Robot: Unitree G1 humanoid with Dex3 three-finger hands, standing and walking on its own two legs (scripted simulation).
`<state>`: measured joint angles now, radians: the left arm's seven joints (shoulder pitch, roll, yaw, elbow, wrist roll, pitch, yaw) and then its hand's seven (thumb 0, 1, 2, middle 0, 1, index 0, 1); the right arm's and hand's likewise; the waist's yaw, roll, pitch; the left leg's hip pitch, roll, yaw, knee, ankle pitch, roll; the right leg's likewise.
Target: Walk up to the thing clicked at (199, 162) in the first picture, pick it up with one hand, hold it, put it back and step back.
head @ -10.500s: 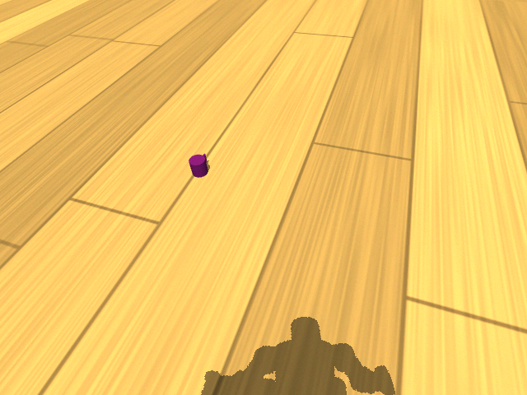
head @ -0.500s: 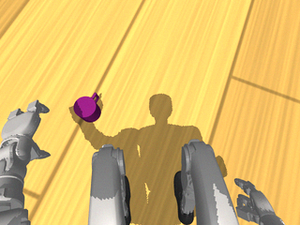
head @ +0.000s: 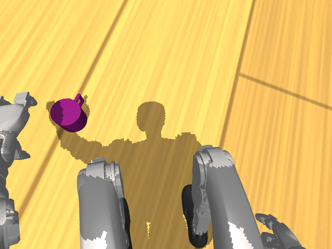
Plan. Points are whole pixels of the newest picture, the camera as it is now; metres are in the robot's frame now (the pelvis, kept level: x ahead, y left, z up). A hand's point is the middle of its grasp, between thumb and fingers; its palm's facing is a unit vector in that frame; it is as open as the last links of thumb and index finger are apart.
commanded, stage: rise first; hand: left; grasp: from above
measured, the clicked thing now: (72, 112) +0.52 +0.29 -0.32
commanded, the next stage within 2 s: approach in 0.68 s
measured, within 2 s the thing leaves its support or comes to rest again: neither
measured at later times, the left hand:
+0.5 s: hand (29, 127) +0.43 +0.35 -0.18, palm faces -0.45 -0.07 -0.89, open 14.2 cm
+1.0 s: hand (43, 121) +0.45 +0.33 -0.20, palm faces -0.44 -0.04 -0.89, open 14.1 cm
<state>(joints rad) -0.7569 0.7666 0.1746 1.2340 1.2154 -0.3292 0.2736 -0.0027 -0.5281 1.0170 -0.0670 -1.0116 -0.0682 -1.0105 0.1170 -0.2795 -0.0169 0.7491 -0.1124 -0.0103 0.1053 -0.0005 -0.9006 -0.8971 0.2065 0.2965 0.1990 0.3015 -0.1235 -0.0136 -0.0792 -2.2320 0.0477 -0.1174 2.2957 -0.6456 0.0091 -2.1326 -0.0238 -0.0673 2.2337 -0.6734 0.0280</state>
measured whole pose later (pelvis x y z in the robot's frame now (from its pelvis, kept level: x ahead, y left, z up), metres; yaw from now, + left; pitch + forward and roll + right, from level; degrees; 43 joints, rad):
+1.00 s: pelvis +0.01 +0.00 -0.04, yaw -2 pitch +33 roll -8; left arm -0.93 0.82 0.12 1.42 1.32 -0.33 0.40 0.00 -0.53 0.99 -0.07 -1.06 -0.08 -1.05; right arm 0.09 -0.27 0.03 0.78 -0.18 -0.03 0.14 0.00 -0.91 -0.90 0.21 0.30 0.20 0.30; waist -0.19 -0.04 -0.03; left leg -2.34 0.05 -0.15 2.43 -0.68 0.00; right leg -2.24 -0.01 -0.08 2.35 -0.70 0.03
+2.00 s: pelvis +0.01 +0.01 -0.04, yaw -4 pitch +33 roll -11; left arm -1.10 0.87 0.09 1.61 1.34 -0.19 0.44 0.00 -0.51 0.99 -0.07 -1.05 -0.08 -1.04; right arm 0.09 -0.28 0.13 0.70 -0.18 -0.07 0.14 -0.01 -0.91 -0.90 0.21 0.30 0.20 0.30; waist -0.32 -0.04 0.01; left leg -2.37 0.04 -0.17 2.45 -0.68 0.02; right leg -2.24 0.00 -0.10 2.35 -0.69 0.05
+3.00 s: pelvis +0.01 +0.00 -0.06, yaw -7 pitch +29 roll -12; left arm -1.02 1.01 0.17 1.67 1.31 -0.26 0.53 0.00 -0.44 1.03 -0.10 -1.08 -0.11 -1.07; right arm 0.11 -0.32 0.23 0.69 -0.26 -0.16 0.21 0.00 -0.90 -0.90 0.21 0.30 0.20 0.30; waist -0.34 -0.11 0.12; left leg -2.37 0.05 -0.24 2.54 -0.71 -0.01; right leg -2.25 0.03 -0.15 2.40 -0.68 0.05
